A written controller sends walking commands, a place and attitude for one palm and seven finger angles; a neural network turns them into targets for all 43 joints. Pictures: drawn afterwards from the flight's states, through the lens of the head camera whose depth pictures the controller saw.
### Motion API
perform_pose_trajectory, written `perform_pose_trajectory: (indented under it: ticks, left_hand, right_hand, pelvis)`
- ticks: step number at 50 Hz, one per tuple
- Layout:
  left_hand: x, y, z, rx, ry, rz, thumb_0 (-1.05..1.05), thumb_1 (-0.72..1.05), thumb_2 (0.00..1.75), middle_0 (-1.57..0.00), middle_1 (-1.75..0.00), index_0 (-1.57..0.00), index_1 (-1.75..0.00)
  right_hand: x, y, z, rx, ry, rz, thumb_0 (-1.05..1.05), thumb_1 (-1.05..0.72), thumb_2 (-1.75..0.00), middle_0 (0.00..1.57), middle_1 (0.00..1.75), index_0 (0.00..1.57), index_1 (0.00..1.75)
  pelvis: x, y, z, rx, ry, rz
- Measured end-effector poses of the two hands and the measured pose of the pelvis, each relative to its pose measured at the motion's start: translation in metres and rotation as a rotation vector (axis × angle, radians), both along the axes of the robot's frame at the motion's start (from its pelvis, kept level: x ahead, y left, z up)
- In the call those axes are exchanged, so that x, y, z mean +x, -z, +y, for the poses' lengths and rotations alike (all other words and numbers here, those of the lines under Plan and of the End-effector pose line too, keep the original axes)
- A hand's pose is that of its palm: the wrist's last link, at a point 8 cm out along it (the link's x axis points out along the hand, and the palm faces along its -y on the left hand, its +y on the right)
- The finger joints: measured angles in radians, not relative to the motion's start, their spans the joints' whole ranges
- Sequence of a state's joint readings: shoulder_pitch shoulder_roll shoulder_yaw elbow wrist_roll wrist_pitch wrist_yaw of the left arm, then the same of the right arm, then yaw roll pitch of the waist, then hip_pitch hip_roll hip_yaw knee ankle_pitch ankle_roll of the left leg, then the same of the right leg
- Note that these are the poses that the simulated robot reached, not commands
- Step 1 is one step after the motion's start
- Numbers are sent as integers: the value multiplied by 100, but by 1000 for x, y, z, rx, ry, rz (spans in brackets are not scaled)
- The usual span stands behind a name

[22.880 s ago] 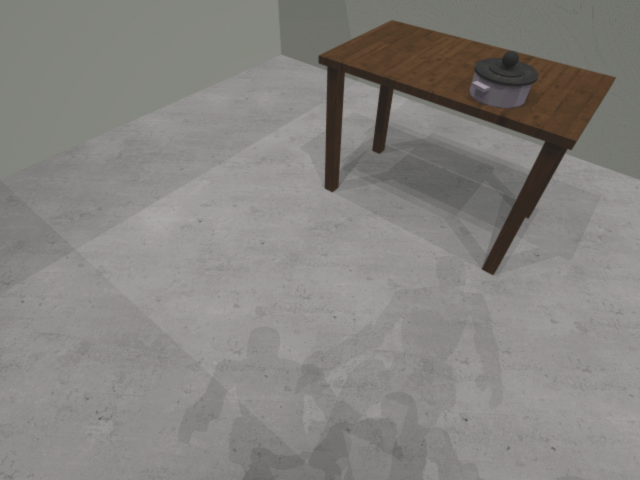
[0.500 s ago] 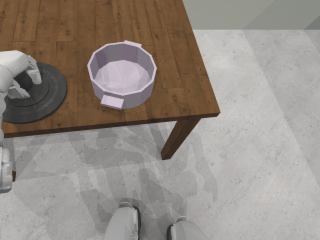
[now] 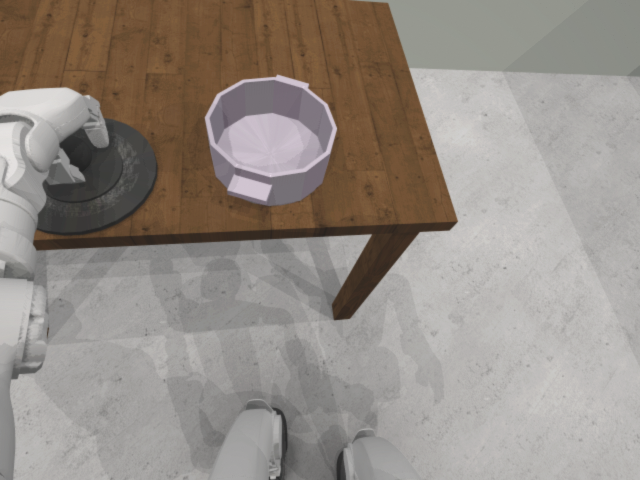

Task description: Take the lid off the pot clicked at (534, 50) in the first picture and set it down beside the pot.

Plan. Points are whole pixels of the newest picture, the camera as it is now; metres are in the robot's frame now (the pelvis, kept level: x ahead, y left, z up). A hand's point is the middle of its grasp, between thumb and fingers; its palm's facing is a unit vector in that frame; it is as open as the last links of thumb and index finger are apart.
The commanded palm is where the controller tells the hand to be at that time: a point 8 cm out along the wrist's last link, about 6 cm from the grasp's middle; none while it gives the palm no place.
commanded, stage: open the fingers wide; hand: left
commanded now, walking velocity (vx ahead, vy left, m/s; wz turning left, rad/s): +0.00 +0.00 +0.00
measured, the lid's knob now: (70, 154) +0.51 +0.32 +0.00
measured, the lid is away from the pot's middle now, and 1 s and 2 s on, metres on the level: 0.26 0.26 0.26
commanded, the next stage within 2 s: raise the empty hand in 0.46 s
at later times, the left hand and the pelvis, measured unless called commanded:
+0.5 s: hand (65, 155) +0.49 +0.30 +0.03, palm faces -0.44 -0.13 -0.89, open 10.9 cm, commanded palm +0.54 +0.28 +0.08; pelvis -0.01 -0.01 -0.01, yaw +0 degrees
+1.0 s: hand (52, 126) +0.49 +0.30 +0.08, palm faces -0.44 -0.13 -0.89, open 11.0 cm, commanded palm +0.54 +0.29 +0.13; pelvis +0.01 -0.03 +0.01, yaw +1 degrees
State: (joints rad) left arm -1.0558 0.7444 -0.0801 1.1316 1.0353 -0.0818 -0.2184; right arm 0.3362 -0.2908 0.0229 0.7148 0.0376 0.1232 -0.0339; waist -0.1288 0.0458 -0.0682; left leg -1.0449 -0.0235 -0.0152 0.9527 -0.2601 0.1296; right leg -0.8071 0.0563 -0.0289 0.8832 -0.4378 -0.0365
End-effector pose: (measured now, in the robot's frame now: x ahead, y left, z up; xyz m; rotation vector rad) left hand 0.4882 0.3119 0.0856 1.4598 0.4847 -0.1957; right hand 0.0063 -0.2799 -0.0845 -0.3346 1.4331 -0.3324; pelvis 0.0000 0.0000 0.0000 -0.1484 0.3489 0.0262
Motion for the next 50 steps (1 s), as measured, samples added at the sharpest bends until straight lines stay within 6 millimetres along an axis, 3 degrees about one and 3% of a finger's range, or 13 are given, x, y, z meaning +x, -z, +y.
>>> perform_pose_trajectory:
  ticks: [15,25,33,50]
  left_hand:
    - [5,-6,-4,2,-70,21,1,5,64,-40,-87,-40,-88]
    - [4,-6,-4,9,-64,35,0,-1,68,-38,-83,-38,-84]
    - [3,-8,-6,13,-52,27,0,-2,68,-37,-83,-38,-84]
    - [10,-48,-8,19,-82,37,0,-1,67,-37,-84,-37,-85]
  right_hand:
    - [-22,10,3,26,36,9,0,-90,-90,20,30,21,30]
    - [-30,12,-4,24,40,26,0,-90,-90,20,30,21,30]
    - [-25,9,-13,13,30,27,0,-90,-90,20,30,21,30]
    - [9,1,-28,22,19,-26,0,-90,-90,20,30,21,30]
  pelvis:
    - [-6,7,-6,3,7,9]
    - [-7,10,-13,7,7,11]
    - [-5,8,-20,11,3,10]
    - [15,-6,-33,33,-5,-22]
